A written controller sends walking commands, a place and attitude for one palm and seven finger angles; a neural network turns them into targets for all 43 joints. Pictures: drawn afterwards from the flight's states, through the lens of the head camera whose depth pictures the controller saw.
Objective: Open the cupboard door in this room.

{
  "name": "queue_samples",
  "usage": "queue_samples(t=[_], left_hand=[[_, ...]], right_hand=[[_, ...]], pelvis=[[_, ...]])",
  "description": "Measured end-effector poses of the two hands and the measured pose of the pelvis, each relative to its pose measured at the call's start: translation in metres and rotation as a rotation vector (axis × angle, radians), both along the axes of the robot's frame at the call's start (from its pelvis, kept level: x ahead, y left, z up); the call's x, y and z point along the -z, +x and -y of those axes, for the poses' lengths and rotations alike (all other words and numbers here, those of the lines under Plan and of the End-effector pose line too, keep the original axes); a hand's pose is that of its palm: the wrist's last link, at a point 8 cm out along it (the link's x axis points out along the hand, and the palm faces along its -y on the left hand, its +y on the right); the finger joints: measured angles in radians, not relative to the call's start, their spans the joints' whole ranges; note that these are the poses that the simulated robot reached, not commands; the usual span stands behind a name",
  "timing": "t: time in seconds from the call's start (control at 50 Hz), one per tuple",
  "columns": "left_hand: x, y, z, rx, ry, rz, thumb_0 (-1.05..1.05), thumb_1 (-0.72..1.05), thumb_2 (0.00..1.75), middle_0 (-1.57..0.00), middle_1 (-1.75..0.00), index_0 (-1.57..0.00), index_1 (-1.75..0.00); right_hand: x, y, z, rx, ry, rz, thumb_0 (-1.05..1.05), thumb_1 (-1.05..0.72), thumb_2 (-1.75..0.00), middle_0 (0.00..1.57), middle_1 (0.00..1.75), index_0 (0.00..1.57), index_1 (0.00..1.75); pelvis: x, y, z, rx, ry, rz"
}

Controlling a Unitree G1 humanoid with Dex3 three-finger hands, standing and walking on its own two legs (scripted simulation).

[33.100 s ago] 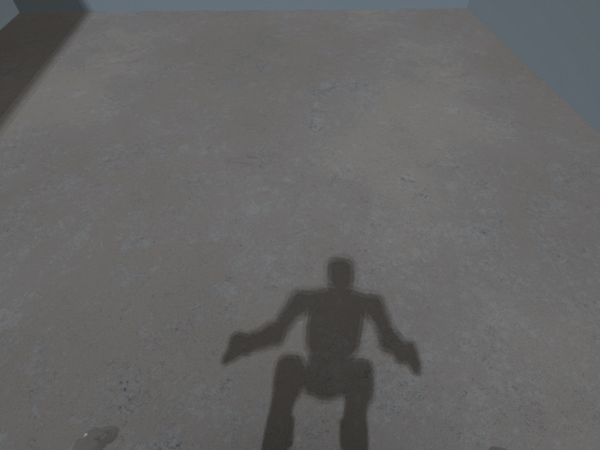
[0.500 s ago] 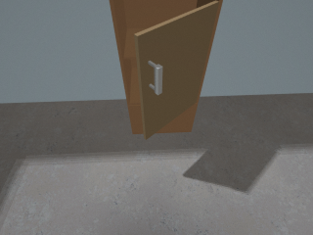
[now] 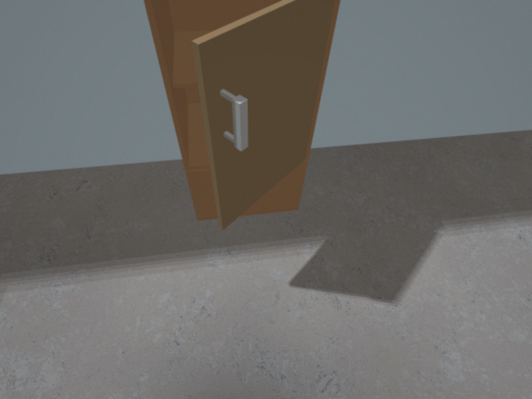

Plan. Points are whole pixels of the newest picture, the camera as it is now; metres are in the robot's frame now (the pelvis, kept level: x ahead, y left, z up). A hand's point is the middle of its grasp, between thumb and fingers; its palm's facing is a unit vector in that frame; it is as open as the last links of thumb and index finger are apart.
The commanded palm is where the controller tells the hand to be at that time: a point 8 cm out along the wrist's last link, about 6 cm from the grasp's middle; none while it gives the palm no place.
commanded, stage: walk to a spot facing it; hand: left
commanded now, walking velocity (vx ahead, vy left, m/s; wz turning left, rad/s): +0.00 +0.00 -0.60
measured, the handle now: (233, 120) +0.63 +0.12 +0.02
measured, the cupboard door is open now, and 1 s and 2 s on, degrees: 40 40 40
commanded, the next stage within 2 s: none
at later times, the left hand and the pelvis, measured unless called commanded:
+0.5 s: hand out of the picture +0.11 +0.14 -0.16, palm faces -0.27 -0.92 -0.27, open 7.4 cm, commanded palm none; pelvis -0.02 -0.04 +0.00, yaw -18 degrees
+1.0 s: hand (242, 361) +0.20 +0.05 -0.16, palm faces -0.58 -0.76 -0.28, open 7.4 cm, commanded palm none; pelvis -0.02 -0.06 -0.01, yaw -36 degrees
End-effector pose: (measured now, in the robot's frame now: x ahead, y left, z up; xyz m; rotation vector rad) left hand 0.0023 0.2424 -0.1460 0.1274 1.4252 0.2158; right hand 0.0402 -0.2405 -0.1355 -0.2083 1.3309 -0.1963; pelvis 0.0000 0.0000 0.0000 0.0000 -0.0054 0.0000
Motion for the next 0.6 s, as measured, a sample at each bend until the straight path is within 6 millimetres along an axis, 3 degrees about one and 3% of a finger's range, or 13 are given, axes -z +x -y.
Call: queue_samples(t=[0.14, 0.22, 0.3, 0.36, 0.44, 0.6], left_hand=[[-0.014, 0.052, -0.008, 0.116, 0.024, 0.075, 0.01, 0.91, 0.9, -0.2, -0.3, -0.2, -0.29], [-0.023, 0.085, 0.004, 0.197, 0.043, 0.14, 0.01, 0.91, 0.9, -0.2, -0.3, -0.2, -0.29], [-0.021, 0.109, 0.022, 0.273, 0.08, 0.202, 0.01, 0.91, 0.9, -0.2, -0.3, -0.2, -0.29], [-0.023, 0.113, 0.035, 0.309, 0.087, 0.2, 0.01, 0.91, 0.9, -0.2, -0.3, -0.2, -0.29], [-0.023, 0.114, 0.048, 0.36, 0.069, 0.16, 0.01, 0.9, 0.9, -0.2, -0.3, -0.2, -0.29], [-0.006, 0.132, 0.056, 0.436, -0.01, 0.134, 0.01, 0.9, 0.9, -0.21, -0.3, -0.2, -0.3]], right_hand=[[-0.003, -0.031, 0.004, 0.051, 0.008, 0.0, 0.0, -0.9, -0.9, 0.2, 0.3, 0.2, 0.3], [0.004, -0.049, 0.016, 0.099, 0.033, -0.014, 0.0, -0.9, -0.9, 0.21, 0.3, 0.2, 0.3], [0.023, -0.06, 0.038, 0.161, 0.056, -0.007, 0.0, -0.9, -0.9, 0.21, 0.3, 0.2, 0.3], [0.023, -0.059, 0.053, 0.197, 0.043, 0.003, 0.0, -0.9, -0.9, 0.21, 0.3, 0.2, 0.3], [0.007, -0.046, 0.065, 0.242, 0.014, 0.08, 0.01, -0.91, -0.9, 0.2, 0.3, 0.2, 0.3], [-0.018, -0.031, 0.061, 0.306, -0.056, 0.204, 0.0, -0.91, -0.9, 0.2, 0.3, 0.2, 0.3]], pelvis=[[-0.006, -0.011, 0.002, 0.087, -0.003, -0.018], [-0.005, -0.015, 0.013, 0.132, -0.003, -0.021], [0.01, -0.017, 0.032, 0.173, 0.017, -0.02], [0.008, -0.02, 0.035, 0.209, 0.012, -0.013], [0.001, -0.02, 0.037, 0.271, 0.019, -0.02], [0.001, -0.01, 0.026, 0.377, 0.003, -0.044]])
